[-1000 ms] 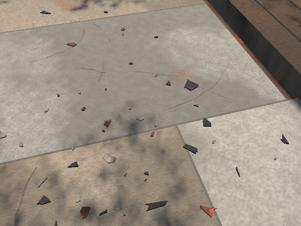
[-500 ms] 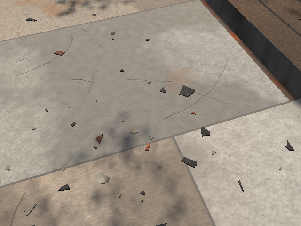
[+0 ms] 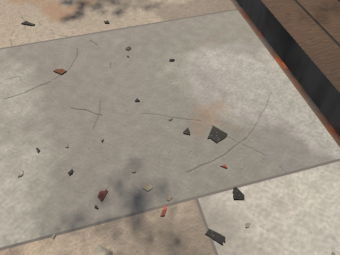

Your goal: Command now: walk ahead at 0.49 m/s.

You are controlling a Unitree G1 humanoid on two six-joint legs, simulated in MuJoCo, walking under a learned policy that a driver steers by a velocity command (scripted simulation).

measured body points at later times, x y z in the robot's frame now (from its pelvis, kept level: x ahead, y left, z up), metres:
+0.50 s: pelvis +0.27 -0.04 +0.01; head +0.31 -0.04 +0.45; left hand +0.46 +0.17 -0.11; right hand +0.17 -0.26 -0.14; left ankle +0.10 +0.04 -0.70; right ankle +0.39 -0.11 -0.72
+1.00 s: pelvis +0.35 -0.03 +0.03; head +0.34 -0.02 +0.48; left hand +0.35 +0.21 -0.14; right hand +0.36 -0.26 -0.12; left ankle +0.32 +0.05 -0.72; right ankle +0.39 -0.11 -0.70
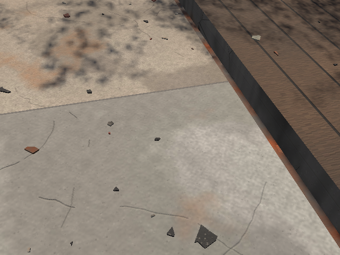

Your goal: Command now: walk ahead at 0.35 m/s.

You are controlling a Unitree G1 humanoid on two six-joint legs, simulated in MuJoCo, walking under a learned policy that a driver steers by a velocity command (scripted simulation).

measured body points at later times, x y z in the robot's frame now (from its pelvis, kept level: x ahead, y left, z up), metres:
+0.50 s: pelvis +0.19 -0.05 -0.01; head +0.23 -0.06 +0.44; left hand +0.33 +0.20 -0.13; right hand +0.14 -0.29 -0.16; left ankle +0.04 +0.07 -0.66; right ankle +0.26 -0.13 -0.74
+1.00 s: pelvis +0.44 +0.02 -0.03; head +0.47 +0.04 +0.42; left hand +0.32 +0.23 -0.17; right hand +0.69 -0.14 -0.14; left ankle +0.50 +0.08 -0.74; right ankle +0.30 -0.14 -0.66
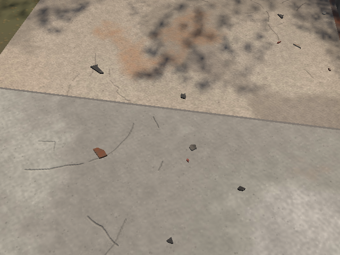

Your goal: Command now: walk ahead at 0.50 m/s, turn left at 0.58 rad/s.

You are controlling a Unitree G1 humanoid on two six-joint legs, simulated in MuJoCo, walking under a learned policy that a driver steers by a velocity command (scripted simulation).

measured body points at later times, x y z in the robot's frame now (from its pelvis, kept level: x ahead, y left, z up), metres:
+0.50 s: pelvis +0.29 -0.01 +0.00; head +0.32 +0.00 +0.45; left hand +0.46 +0.27 -0.07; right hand +0.31 -0.30 -0.12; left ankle +0.08 +0.03 -0.71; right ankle +0.44 -0.08 -0.72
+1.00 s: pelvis +0.51 +0.09 +0.01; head +0.54 +0.12 +0.46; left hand +0.34 +0.28 -0.13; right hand +0.82 +0.03 -0.08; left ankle +0.57 +0.22 -0.72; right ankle +0.45 -0.08 -0.71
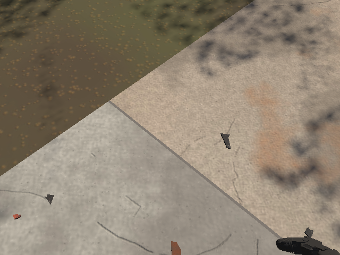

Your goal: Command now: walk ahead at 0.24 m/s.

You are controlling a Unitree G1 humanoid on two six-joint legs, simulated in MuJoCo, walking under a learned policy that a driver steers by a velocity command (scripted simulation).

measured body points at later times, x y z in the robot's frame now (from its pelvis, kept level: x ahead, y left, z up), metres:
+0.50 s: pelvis +0.06 -0.01 +0.00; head +0.07 -0.04 +0.45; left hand +0.23 +0.22 -0.11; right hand +0.10 -0.29 -0.14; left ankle +0.12 +0.09 -0.72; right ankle +0.05 -0.10 -0.73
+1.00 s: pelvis +0.07 +0.00 +0.01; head +0.10 -0.01 +0.45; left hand +0.31 +0.19 -0.11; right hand +0.05 -0.30 -0.09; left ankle +0.13 +0.09 -0.73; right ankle +0.05 -0.10 -0.73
